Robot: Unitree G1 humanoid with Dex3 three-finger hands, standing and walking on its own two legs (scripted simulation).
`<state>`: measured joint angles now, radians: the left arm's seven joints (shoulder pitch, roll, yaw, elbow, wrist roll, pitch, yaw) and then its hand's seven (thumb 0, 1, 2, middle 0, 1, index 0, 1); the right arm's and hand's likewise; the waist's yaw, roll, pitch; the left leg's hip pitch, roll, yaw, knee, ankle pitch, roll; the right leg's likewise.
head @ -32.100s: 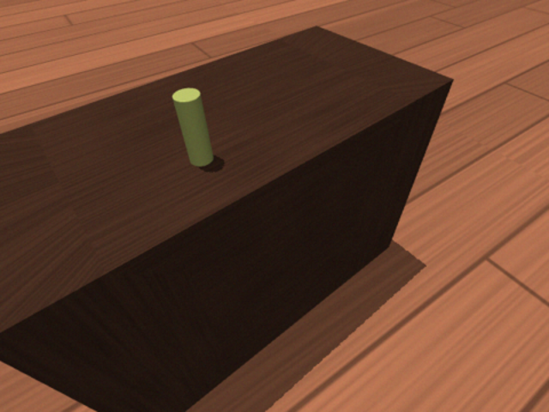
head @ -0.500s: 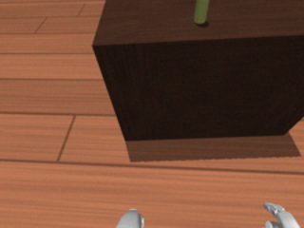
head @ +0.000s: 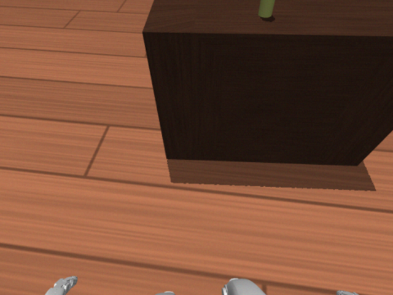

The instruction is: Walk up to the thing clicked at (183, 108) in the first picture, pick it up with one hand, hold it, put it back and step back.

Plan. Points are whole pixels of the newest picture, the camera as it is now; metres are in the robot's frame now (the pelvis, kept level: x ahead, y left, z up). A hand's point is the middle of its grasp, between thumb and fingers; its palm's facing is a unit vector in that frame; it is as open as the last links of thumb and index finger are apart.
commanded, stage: step back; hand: right
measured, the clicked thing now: out of the picture +1.06 -0.23 +0.11
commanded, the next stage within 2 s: stand in 1.26 s
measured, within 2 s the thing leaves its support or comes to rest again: neither
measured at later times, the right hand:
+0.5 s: hand out of the picture -0.03 -0.26 -0.15, palm faces -0.08 +0.93 -0.36, open 7.4 cm
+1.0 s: hand out of the picture +0.04 -0.26 -0.15, palm faces -0.06 +0.92 -0.38, open 7.4 cm
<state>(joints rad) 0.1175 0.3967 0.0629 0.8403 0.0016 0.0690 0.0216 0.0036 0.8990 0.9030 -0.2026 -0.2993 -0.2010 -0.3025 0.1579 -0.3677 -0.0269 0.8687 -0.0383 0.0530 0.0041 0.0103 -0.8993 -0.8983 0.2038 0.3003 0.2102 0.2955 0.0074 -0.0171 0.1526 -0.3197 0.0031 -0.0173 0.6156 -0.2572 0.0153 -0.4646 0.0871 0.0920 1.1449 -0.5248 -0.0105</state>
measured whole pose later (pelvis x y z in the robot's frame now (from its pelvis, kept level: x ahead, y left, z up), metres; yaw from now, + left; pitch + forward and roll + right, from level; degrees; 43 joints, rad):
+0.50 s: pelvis -0.09 +0.00 +0.00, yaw +1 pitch -3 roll +2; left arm 0.24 0.40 0.06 0.96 0.03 0.01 -0.01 0.00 0.90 0.90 -0.20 -0.30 -0.20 -0.30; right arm 0.23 -0.38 -0.06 1.00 -0.04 0.01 0.02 0.01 -0.90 -0.90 0.20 0.30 0.21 0.29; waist 0.04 -0.02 0.07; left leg -0.25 -0.03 -0.03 0.58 -0.29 0.00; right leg -0.30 -0.05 0.01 0.72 -0.43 -0.02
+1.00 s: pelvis -0.05 +0.00 +0.00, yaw +2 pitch -3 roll +1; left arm 0.17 0.37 0.03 0.99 0.01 -0.02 0.00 0.00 0.90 0.90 -0.20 -0.30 -0.20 -0.30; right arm 0.16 -0.38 -0.05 1.02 -0.03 -0.01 0.00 0.01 -0.90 -0.90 0.20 0.30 0.21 0.29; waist 0.03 0.00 0.10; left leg -0.30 0.01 0.01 0.58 -0.22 -0.01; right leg -0.23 -0.04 -0.03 0.66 -0.38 0.00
